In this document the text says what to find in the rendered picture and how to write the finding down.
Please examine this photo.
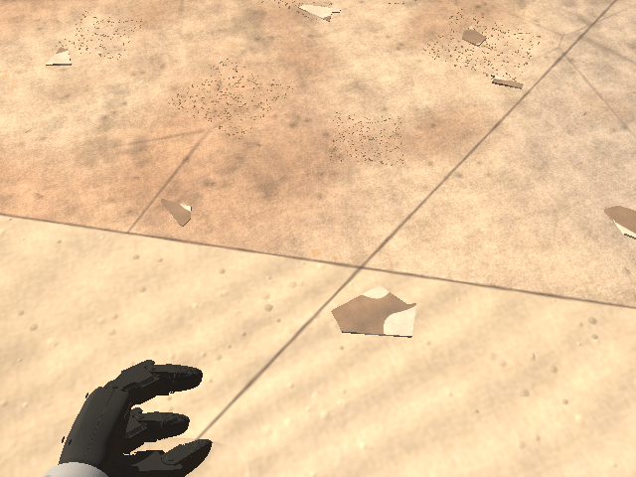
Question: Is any robot left hand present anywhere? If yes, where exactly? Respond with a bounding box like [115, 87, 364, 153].
[58, 360, 213, 477]

